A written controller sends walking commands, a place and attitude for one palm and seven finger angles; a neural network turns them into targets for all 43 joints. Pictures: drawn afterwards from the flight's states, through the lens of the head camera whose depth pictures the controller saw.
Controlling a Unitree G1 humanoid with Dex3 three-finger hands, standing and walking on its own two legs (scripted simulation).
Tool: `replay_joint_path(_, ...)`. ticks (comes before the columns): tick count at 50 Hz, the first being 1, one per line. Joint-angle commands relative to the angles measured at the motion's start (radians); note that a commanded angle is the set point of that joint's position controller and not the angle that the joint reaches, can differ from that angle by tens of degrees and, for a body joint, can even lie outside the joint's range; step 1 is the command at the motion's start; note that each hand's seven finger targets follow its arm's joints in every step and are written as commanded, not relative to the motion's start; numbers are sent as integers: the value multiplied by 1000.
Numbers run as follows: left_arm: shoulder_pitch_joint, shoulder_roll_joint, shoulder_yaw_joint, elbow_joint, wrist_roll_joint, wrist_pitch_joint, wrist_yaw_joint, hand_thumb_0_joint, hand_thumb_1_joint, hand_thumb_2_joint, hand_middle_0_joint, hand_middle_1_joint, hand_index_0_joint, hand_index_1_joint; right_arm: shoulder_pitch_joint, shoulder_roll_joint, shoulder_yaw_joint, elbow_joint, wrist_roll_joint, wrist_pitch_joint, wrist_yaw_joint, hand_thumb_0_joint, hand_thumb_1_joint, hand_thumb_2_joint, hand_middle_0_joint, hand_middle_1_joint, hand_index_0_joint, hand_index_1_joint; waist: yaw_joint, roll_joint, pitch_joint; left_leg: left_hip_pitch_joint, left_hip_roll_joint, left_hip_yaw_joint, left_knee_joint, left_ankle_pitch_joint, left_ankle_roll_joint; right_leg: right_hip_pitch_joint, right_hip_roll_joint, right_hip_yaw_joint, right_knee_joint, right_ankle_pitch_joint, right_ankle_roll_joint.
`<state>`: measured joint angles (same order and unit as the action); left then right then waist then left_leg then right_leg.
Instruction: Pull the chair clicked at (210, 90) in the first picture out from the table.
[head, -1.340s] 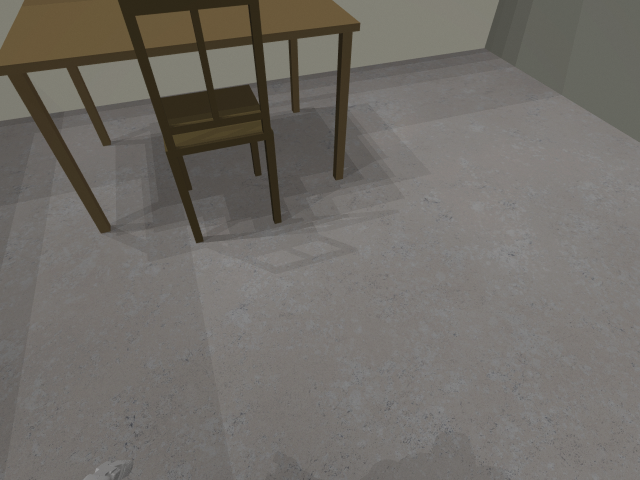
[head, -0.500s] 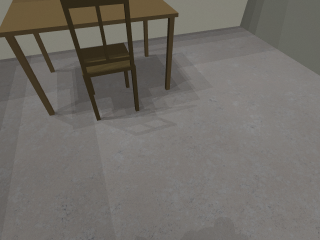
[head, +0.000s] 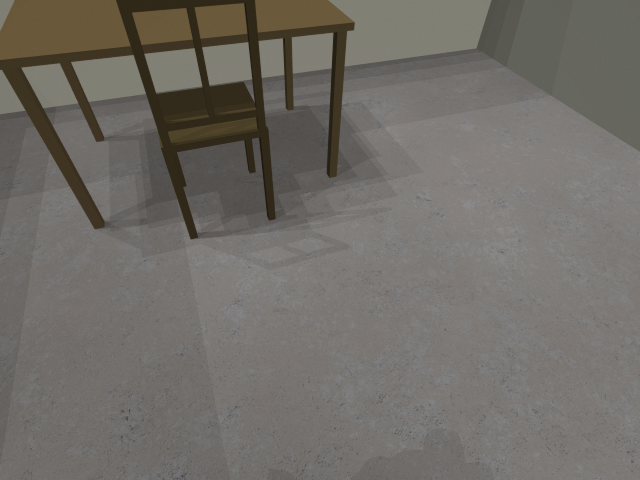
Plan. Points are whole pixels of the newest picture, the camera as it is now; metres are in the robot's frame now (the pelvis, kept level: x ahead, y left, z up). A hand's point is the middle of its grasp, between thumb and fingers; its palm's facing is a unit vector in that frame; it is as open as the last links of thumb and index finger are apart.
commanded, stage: look at it before walking up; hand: left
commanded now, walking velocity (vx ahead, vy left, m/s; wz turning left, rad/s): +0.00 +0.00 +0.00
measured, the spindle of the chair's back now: (202, 66) +1.24 +0.43 -0.06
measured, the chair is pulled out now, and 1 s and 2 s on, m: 0.00 0.00 0.00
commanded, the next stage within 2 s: walk to a spot facing it in 0.10 s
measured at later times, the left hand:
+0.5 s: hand out of the picture +0.04 +0.20 -0.19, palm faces -0.04 -0.98 -0.20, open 7.4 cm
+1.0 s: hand out of the picture +0.15 +0.21 -0.21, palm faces -0.02 -0.99 -0.14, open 7.4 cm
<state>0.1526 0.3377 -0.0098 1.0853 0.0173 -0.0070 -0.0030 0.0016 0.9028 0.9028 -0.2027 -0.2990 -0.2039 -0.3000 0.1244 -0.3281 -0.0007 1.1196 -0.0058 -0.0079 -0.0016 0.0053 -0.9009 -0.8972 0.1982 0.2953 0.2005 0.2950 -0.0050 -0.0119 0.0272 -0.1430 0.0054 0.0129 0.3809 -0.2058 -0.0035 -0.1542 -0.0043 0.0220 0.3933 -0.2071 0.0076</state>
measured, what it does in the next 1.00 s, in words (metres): walks ahead: left foot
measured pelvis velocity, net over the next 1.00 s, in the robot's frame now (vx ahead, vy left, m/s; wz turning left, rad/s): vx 0.25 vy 0.04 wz -0.13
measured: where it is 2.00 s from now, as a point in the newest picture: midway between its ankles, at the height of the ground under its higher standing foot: (329, 346)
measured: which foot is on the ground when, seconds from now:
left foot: down 0.00-0.62, up 0.64-0.90, down 0.92-1.00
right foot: down 0.00-0.92, up 0.94-1.00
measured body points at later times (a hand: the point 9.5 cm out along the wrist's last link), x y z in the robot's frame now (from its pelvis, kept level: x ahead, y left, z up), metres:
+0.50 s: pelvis +0.05 +0.00 -0.01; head +0.04 +0.01 +0.44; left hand +0.04 +0.25 -0.17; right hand +0.05 -0.25 -0.17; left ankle +0.00 +0.12 -0.75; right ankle +0.01 -0.12 -0.74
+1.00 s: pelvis +0.25 +0.04 -0.04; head +0.27 +0.07 +0.41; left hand +0.15 +0.26 -0.20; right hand +0.37 -0.20 -0.15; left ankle +0.35 +0.09 -0.75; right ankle +0.06 -0.10 -0.66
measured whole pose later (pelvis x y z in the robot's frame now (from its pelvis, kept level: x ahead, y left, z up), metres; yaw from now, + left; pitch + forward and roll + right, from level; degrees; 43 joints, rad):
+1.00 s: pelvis +0.25 +0.04 -0.04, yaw -7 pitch -2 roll -2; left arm 0.50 0.15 0.05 1.19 0.02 -0.03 0.01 0.00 0.90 0.90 -0.20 -0.30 -0.20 -0.30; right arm 0.08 -0.16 -0.04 0.96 -0.01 -0.09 0.00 0.00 -0.91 -0.90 0.19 0.29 0.20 0.29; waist 0.02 -0.03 0.06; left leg -0.45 0.04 0.18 0.77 -0.29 0.11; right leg -0.16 0.00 0.07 1.14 -0.51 -0.03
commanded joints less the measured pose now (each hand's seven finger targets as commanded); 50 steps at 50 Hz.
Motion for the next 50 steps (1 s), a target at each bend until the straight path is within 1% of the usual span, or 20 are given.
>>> replay_joint_path(1,-37,196,36,-60,-5,-17,17,0,900,900,-200,-300,-200,-300,-46,-204,-36,-66,-2,-25,-9,0,-900,-900,200,300,200,300,7,14,-47,16,114,-108,-68,118,33,-11,-109,93,-76,98,-34)
replay_joint_path(10,-40,198,36,-60,-5,-18,17,0,900,900,-200,-300,-200,-300,-53,-204,-36,-66,-1,-25,-9,0,-900,-900,200,300,200,300,6,12,-50,28,115,-104,-68,134,32,-6,-111,90,-77,119,-32)
replay_joint_path(12,34,71,10,-26,-6,2,20,0,900,900,-200,-300,-200,-300,15,-75,-6,-36,-10,-7,-4,0,-900,-900,200,300,200,300,7,-2,-63,28,105,-76,-48,1,12,-11,-101,84,-71,-41,-18)
replay_joint_path(15,76,82,21,-27,4,17,5,0,900,900,-200,-300,-200,-300,44,-84,-19,-39,-21,7,3,0,-900,-900,200,300,200,300,11,-3,51,-73,90,-81,-60,-353,24,-114,-79,117,-84,-355,-38)
replay_joint_path(18,113,74,33,-40,8,15,-5,0,900,900,-200,-300,-200,-300,70,-87,-28,-50,-21,4,4,0,-900,-900,200,300,200,300,12,-5,107,-120,98,-94,-37,-422,44,-165,-59,131,-48,-401,-61)
replay_joint_path(25,186,-13,47,-61,7,-20,-11,0,900,900,-200,-300,-200,-300,188,-76,-53,-49,-13,-30,-5,0,-900,-900,200,300,200,300,-3,124,93,-43,211,-193,-42,-343,122,-229,3,31,198,-219,-65)
replay_joint_path(28,237,-49,50,-49,4,-40,-8,0,900,900,-200,-300,-200,-300,224,-54,-58,-36,-9,-43,-13,0,-900,-900,200,300,200,300,15,119,72,5,223,-164,77,-41,137,-198,8,1,214,-77,-68)
replay_joint_path(29,299,-47,59,-28,5,-47,-4,0,900,900,-200,-300,-200,-300,208,-32,-57,-43,-8,-48,-15,0,-900,-900,200,300,200,300,40,58,38,-54,183,-88,207,79,113,-80,-20,48,180,37,-87)
replay_joint_path(30,397,-9,71,10,9,-56,6,0,900,900,-200,-300,-200,-300,160,10,-49,-68,-4,-56,-14,0,-900,-900,200,300,200,300,79,-88,9,-256,96,52,421,126,59,140,-116,196,96,215,-130)
replay_joint_path(31,544,53,88,57,10,-66,20,0,900,900,-200,-300,-200,-300,63,59,-37,-118,-4,-67,-5,0,-900,-900,200,300,200,300,130,-281,4,-534,13,146,664,-212,10,359,-288,452,-19,524,-212)
replay_joint_path(32,638,56,85,89,7,-69,32,0,900,900,-200,-300,-200,-300,-40,48,-38,-157,-10,-69,-6,0,-900,-900,200,300,200,300,171,-260,27,-677,22,75,798,-388,7,440,-333,530,5,777,-257)
replay_joint_path(34,654,-2,74,93,18,-65,52,0,900,900,-200,-300,-200,-300,-114,61,-42,-180,-15,-73,-1,0,-900,-900,200,300,200,300,183,-130,82,-815,66,34,871,-353,16,483,-313,436,37,763,-255)
replay_joint_path(39,418,-60,53,32,23,-70,50,0,900,900,-200,-300,-200,-300,-113,118,-39,-203,-4,-38,30,0,-900,-900,200,300,200,300,34,-112,162,-556,83,81,594,-174,6,58,-212,242,-149,340,-175)
replay_joint_path(41,348,-40,58,23,8,-75,44,0,900,900,-200,-300,-200,-300,-59,126,-36,-194,6,-40,39,0,-900,-900,200,300,200,300,-17,-148,151,-258,38,143,433,-7,17,-118,-156,133,-187,387,-135)
replay_joint_path(43,295,2,76,27,2,-83,41,0,900,900,-200,-300,-200,-300,131,98,-52,-134,6,-49,26,0,-900,-900,200,300,200,300,-106,-144,53,-7,-21,184,351,82,37,-107,-131,63,-27,602,-115)
replay_joint_path(45,310,-22,80,27,-2,-84,36,0,900,900,-200,-300,-200,-300,409,17,-77,-42,-6,-50,4,0,-900,-900,200,300,200,300,-203,-55,-111,263,36,92,273,107,53,-122,-97,47,348,529,-82)
replay_joint_path(46,405,-87,79,22,-16,-75,27,0,900,900,-200,-300,-200,-300,480,-72,-101,-30,-31,-55,-6,0,-900,-900,200,300,200,300,-190,210,-231,418,273,-237,189,51,128,-268,24,-25,685,60,-47)
replay_joint_path(47,436,-135,71,3,-21,-74,23,0,900,900,-200,-300,-200,-300,470,-126,-106,-38,-22,-55,-7,0,-900,-900,200,300,200,300,-135,344,-268,357,464,-577,-60,-20,199,-356,87,20,972,-339,-50)
replay_joint_path(48,383,-119,65,-20,-13,-66,25,0,900,900,-200,-300,-200,-300,356,-108,-101,-70,-7,-47,-8,0,-900,-900,200,300,200,300,-98,172,-133,185,491,-611,-144,-220,250,-387,10,56,1045,-325,-67)
replay_joint_path(50,304,-143,69,-16,6,-48,15,0,900,900,-200,-300,-200,-300,174,27,-71,-111,-13,-59,-15,0,-900,-900,200,300,200,300,-25,83,81,-99,391,-406,-194,-318,172,-439,-73,37,1043,-148,-55)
